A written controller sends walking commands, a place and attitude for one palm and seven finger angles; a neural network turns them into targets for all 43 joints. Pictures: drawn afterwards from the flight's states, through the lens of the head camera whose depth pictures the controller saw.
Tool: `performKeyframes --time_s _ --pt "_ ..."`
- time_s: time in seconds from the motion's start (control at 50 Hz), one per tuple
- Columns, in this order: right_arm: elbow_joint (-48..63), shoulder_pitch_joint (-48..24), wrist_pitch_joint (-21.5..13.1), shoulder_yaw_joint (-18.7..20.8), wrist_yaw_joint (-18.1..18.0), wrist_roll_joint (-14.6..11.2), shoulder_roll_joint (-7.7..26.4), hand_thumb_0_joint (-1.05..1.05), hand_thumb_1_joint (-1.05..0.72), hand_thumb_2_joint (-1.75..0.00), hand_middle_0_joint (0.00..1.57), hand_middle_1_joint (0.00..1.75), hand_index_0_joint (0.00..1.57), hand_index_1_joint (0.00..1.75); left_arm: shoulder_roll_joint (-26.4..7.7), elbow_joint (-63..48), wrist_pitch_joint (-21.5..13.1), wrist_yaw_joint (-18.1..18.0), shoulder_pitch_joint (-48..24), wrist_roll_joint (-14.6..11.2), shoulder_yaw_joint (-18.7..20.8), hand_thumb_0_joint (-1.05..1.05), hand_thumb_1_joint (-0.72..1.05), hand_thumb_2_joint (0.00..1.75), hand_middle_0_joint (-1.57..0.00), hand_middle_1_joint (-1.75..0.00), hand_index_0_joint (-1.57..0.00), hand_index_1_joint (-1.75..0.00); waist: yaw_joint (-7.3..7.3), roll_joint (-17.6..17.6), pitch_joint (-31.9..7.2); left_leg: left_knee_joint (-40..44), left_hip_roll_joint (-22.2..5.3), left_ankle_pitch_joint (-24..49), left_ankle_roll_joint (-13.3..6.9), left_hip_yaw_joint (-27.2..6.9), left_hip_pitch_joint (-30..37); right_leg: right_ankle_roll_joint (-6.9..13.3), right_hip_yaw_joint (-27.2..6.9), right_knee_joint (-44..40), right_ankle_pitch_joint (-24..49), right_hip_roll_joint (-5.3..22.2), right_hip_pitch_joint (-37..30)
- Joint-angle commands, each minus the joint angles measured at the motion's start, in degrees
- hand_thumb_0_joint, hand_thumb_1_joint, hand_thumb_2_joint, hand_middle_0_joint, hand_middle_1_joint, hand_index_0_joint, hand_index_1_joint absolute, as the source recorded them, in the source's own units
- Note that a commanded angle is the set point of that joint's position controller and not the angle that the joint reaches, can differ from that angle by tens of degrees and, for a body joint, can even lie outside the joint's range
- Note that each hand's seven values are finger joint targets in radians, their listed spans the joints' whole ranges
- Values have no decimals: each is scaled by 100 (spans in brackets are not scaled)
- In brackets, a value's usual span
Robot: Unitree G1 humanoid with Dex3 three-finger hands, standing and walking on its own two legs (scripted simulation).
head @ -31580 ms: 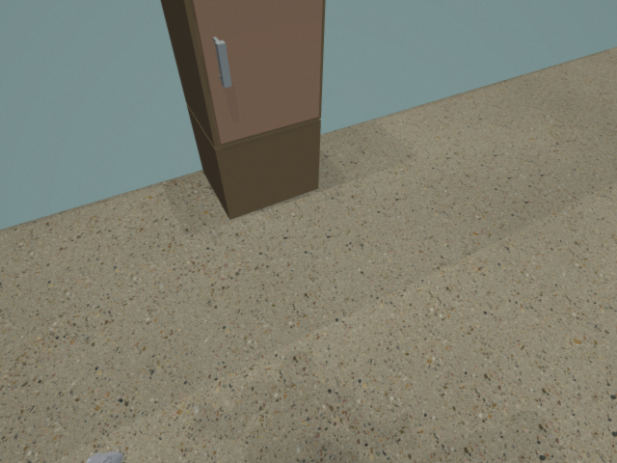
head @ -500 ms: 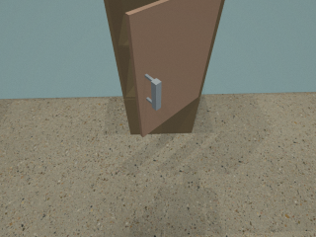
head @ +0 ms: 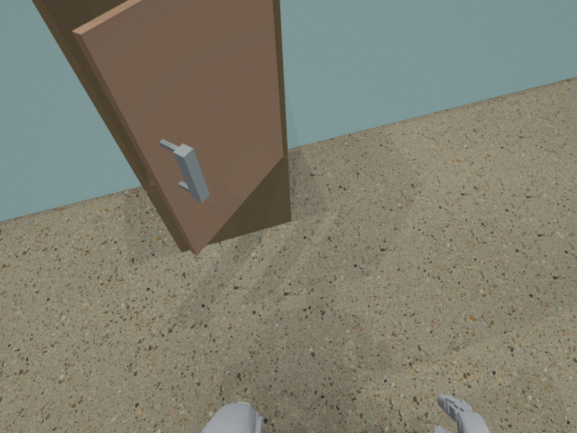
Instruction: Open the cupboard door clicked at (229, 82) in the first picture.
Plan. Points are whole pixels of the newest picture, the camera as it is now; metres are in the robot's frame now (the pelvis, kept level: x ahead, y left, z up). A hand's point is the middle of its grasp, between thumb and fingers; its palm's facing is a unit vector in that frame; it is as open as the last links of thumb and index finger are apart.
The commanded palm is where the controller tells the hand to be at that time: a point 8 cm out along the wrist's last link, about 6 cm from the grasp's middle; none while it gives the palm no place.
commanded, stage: walk to a spot facing it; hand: left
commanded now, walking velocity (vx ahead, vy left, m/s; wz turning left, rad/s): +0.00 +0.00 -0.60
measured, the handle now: (184, 170) +0.55 +0.26 -0.04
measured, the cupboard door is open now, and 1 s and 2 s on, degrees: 40 40 40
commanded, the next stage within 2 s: none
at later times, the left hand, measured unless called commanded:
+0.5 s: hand (192, 395) +0.18 +0.19 -0.17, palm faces -0.30 -0.91 -0.29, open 7.4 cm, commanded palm none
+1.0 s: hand (258, 369) +0.22 +0.08 -0.16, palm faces -0.58 -0.78 -0.23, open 7.4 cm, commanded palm none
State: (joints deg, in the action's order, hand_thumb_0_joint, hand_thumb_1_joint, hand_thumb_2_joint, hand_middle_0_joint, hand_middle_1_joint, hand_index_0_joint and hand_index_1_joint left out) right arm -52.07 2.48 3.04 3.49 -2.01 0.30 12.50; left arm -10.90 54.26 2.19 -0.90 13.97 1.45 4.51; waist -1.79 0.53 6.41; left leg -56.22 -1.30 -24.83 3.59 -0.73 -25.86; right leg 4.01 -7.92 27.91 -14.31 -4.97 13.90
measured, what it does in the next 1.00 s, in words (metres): steps on the spot, turning right: left foot, then right foot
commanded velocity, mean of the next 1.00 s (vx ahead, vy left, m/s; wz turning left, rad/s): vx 0.04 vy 0.00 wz -0.60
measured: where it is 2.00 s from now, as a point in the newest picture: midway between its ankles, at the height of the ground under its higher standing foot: (408, 416)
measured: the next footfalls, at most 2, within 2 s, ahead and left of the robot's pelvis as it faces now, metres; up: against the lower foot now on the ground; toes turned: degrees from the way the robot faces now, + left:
left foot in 0.16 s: +0.06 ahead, +0.16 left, +0.00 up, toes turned -7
right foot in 0.48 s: +0.01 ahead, -0.12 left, +0.00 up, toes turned -19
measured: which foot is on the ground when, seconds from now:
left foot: up 0.00-0.14, down 0.16-0.46, up 0.48-0.72, down 0.74-1.00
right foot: down 0.00-0.16, up 0.18-0.46, down 0.48-0.74, up 0.76-0.98, down 1.00-1.00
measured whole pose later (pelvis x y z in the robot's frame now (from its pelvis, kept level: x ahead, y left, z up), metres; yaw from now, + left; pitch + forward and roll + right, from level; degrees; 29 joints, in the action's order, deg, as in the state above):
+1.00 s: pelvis +0.02 -0.02 -0.01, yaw -36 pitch +2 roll -1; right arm -51.3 15.8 0.9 1.3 -0.8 1.8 12.2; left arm -13.1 50.5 3.1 3.0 8.1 1.2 3.9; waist 0.8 1.9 4.6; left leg -34.7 -10.0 -19.4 3.6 10.0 -15.4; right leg -0.8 5.0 36.2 -24.4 0.6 17.8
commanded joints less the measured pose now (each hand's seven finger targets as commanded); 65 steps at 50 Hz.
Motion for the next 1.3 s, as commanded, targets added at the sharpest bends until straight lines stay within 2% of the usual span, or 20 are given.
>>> performKeyframes --time_s 0.0,0.1,0.14,0.16,0.26,0.4,0.42,0.44,0.48,0.66,0.68,0.72,0.8,0.86,0.94,0.96,0.98,1.0,1.08,1.28 --pt "564 -56 -149 95 -22 -13 424 0 -90 -90 20 30 20 30 -1249 -406 -107 -67 273 42 322 0 90 90 -20 -30 -20 -30 -68 -791 -801 591 56 -105 -43 -112 -168 797 -1854 -485 2950 1549 -875" --pt "365 916 -282 97 -75 -32 565 0 -90 -90 20 30 20 30 -1115 -597 -63 -25 -289 -28 281 0 90 90 -20 -30 -20 -30 425 -533 -1078 3172 -90 1201 -176 -259 2021 134 -1554 182 1878 891 504" --pt "461 1201 -334 212 -125 129 1433 0 -90 -90 20 30 20 30 -715 -871 -78 101 -241 -81 166 0 90 90 -20 -30 -20 -30 398 1787 -963 4096 -2643 2234 -1366 -2652 2685 -536 247 2297 -2226 -49 2129" --pt "615 1070 -298 182 -141 163 1463 0 -90 -90 20 30 20 30 -889 -990 -106 172 -281 -17 206 0 90 90 -20 -30 -20 -30 328 987 -730 4031 -2853 2031 -1721 -2537 1747 -633 373 3180 -2166 348 1930" --pt "615 905 -326 43 -101 192 1031 0 -90 -90 20 30 20 30 -682 -788 13 311 -523 -42 127 0 90 90 -20 -30 -20 -30 143 1075 -836 3435 -1553 3948 -1135 -359 1853 -746 832 3479 -1330 576 1733" --pt "467 1185 -246 167 3 139 1309 0 -90 -90 20 30 20 30 -808 -690 -76 337 -334 -49 65 0 90 90 -20 -30 -20 -30 74 898 -942 2376 -1452 3289 -616 311 1374 -469 1394 173 -5 353 -330" --pt "515 1158 -241 160 37 88 1162 0 -90 -90 20 30 20 30 -1150 -554 -126 289 72 -34 139 0 90 90 -20 -30 -20 -30 -102 252 -1146 1558 -1190 2383 -299 623 658 -248 764 -336 1133 853 -1343" --pt "779 966 -240 41 72 29 644 0 -90 -90 20 30 20 30 -1863 -462 -166 173 388 22 287 0 90 90 -20 -30 -20 -30 -249 -1872 -1161 176 -289 -672 67 1170 -845 437 -1465 -695 2948 2479 -2073" --pt "764 707 -172 69 -13 8 760 0 -90 -90 20 30 20 30 -1797 -477 -107 47 314 -15 291 0 90 90 -20 -30 -20 -30 -265 -1490 -1037 -963 -389 -1076 -16 83 -913 1053 -1605 -612 2641 2467 -1278" --pt "272 1608 -209 25 6 13 548 0 -90 -90 20 30 20 30 -1392 -796 -4 28 -857 -17 212 0 90 90 -20 -30 -20 -30 469 -842 -825 2143 -28 754 -7 407 1228 358 -947 -207 1442 1380 402" --pt "195 1868 -259 46 -13 30 693 0 -90 -90 20 30 20 30 -1234 -847 27 50 -961 -53 175 0 90 90 -20 -30 -20 -30 602 -515 -855 2973 -223 1034 -89 222 1863 95 -767 111 831 1109 933" --pt "350 1996 -333 192 -68 184 1620 0 -90 -90 20 30 20 30 -752 -1068 55 156 -802 -97 65 0 90 90 -20 -30 -20 -30 564 1860 -766 4377 -2675 926 -1211 -2484 1956 -514 635 2533 -2170 71 2068" --pt "582 1084 -361 59 -58 197 1167 0 -90 -90 20 30 20 30 -753 -852 44 340 -823 -8 139 0 90 90 -20 -30 -20 -30 144 1218 -455 3953 -1865 1945 -1056 -599 1239 -660 794 3617 -1319 697 1771" --pt "438 1487 -349 91 -37 211 1139 0 -90 -90 20 30 20 30 -528 -903 13 359 -1006 -59 28 0 90 90 -20 -30 -20 -30 371 1133 -858 3454 -1743 3241 -978 161 1822 -640 1169 2250 -1338 639 1198" --pt "354 1487 -280 173 53 168 1250 0 -90 -90 20 30 20 30 -622 -725 -89 374 -536 -23 48 0 90 90 -20 -30 -20 -30 212 824 -980 2786 -1667 1002 -595 629 1298 -458 1634 161 -624 351 -270" --pt "431 1328 -273 159 94 125 1070 0 -90 -90 20 30 20 30 -956 -550 -121 336 -13 1 151 0 90 90 -20 -30 -20 -30 -70 77 -980 1995 -1333 9 -343 939 296 -253 1007 -466 -818 719 -1293" --pt "691 991 -278 52 149 49 590 0 -90 -90 20 30 20 30 -1657 -381 -188 238 466 49 315 0 90 90 -20 -30 -20 -30 -354 -2063 -819 353 -440 -1404 41 1537 -1411 436 -1496 -1337 -1351 2290 -2132" --pt "965 250 -272 41 165 107 751 0 -90 -90 20 30 20 30 -1846 -309 -190 162 956 -53 361 0 90 90 -20 -30 -20 -30 -767 -1668 -583 -535 -397 -1439 0 594 -1877 999 -2417 -1647 -1110 2866 -1800" --pt "623 343 -304 132 232 122 687 0 -90 -90 20 30 20 30 -1134 -430 -357 72 98 -27 180 0 90 90 -20 -30 -20 -30 -12 -938 -209 -610 -615 301 72 114 -1327 733 -1109 -1506 -306 1966 -722" --pt "546 534 -574 102 220 66 508 0 -90 -90 20 30 20 30 -1226 -143 -442 161 158 -21 264 0 90 90 -20 -30 -20 -30 212 -795 -369 2199 -29 959 -30 447 672 592 -884 -842 389 1512 -270"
